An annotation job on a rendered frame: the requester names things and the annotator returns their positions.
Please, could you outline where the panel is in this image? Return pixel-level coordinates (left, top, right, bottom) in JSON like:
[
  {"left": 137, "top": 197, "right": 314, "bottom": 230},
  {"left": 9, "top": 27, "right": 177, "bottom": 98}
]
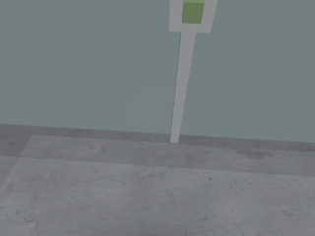
[{"left": 168, "top": 0, "right": 218, "bottom": 144}]

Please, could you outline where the button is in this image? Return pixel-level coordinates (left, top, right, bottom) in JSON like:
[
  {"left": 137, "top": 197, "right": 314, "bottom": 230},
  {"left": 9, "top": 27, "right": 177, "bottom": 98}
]
[{"left": 182, "top": 0, "right": 205, "bottom": 24}]

